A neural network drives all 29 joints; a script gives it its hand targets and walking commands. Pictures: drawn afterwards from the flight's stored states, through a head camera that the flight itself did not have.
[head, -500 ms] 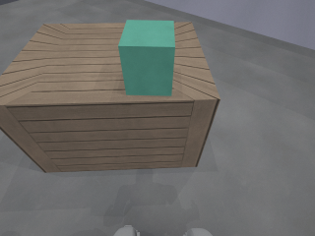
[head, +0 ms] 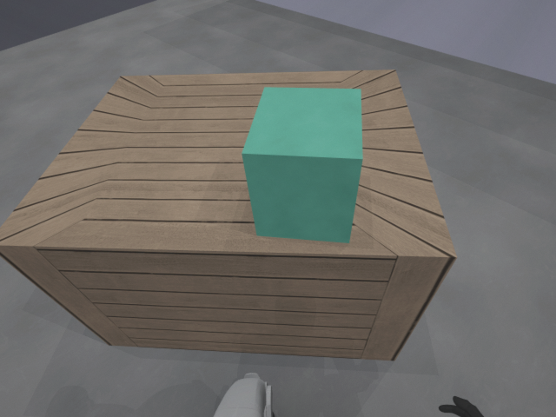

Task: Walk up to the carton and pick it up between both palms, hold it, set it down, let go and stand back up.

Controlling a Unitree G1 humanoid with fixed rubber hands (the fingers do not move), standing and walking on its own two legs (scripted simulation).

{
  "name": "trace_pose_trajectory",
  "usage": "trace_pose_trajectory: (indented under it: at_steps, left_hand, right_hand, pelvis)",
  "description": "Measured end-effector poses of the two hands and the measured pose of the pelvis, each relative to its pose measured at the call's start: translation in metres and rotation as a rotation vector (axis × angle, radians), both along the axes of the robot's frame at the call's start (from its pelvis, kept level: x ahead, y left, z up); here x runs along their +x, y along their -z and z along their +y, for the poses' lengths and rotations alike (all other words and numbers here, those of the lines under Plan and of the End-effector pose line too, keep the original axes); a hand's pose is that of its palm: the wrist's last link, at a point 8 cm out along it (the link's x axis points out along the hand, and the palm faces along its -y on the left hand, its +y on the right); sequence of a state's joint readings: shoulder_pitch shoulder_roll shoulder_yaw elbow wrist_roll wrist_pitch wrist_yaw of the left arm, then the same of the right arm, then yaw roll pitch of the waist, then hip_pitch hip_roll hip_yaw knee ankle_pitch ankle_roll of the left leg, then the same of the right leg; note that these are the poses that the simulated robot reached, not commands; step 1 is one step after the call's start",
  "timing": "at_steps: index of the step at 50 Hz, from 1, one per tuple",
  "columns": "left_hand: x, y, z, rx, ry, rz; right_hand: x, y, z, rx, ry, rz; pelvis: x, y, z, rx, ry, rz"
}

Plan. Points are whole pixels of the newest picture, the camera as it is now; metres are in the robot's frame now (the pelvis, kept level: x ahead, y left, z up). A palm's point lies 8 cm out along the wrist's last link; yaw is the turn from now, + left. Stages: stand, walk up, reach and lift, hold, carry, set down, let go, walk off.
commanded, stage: walk up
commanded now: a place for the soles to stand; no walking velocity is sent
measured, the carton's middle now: (306, 165) +0.60 +0.02 +0.01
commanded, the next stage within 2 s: none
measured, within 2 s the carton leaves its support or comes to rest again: neither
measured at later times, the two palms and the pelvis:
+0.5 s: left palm (164, 343) +0.25 +0.26 -0.11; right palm (446, 413) +0.18 -0.20 -0.12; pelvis +0.11 +0.05 +0.00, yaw -5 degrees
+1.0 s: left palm (151, 374) +0.20 +0.27 -0.10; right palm (461, 415) +0.17 -0.21 -0.11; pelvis +0.11 +0.04 +0.02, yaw -7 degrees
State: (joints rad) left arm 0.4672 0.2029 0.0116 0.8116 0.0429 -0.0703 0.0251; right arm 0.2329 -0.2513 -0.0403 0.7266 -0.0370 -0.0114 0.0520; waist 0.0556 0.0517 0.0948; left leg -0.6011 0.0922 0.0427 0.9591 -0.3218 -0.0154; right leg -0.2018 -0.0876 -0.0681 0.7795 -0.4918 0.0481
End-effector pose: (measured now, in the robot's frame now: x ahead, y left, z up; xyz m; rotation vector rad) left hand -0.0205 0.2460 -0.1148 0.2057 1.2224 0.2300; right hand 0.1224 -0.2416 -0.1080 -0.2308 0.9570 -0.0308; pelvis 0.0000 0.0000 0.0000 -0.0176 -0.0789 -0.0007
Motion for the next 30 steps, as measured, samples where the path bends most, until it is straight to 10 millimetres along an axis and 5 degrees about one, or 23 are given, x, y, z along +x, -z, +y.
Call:
trace_pose_trajectory:
  at_steps: [4,7,12,18,23,30]
  left_hand:
    - [0.031,0.020,0.030,-0.015,0.016,0.047]
    - [0.070,0.031,0.046,-0.030,0.038,0.048]
    - [0.151,0.021,0.052,-0.027,0.112,-0.049]
    - [0.229,0.002,0.034,-0.038,0.186,-0.162]
    - [0.263,-0.006,0.016,-0.056,0.211,-0.223]
    - [0.296,-0.019,0.011,-0.071,0.246,-0.250]
  right_hand:
    - [0.050,-0.001,0.029,-0.023,0.000,-0.065]
    - [0.065,0.002,0.044,-0.026,0.057,-0.069]
    - [0.058,-0.003,0.054,-0.024,0.143,0.002]
    - [0.046,0.002,0.051,-0.018,0.191,0.070]
    - [0.052,0.015,0.044,0.012,0.216,0.092]
    - [0.056,0.008,0.043,0.014,0.232,0.084]
  pelvis:
    - [0.039,0.012,0.024,0.009,0.001,0.002]
    - [0.058,0.018,0.036,0.017,0.005,-0.001]
    - [0.080,0.007,0.042,0.031,0.026,-0.003]
    - [0.099,-0.001,0.045,0.042,0.063,0.008]
    - [0.105,0.002,0.044,0.028,0.085,0.004]
    - [0.110,-0.006,0.047,0.037,0.099,0.017]
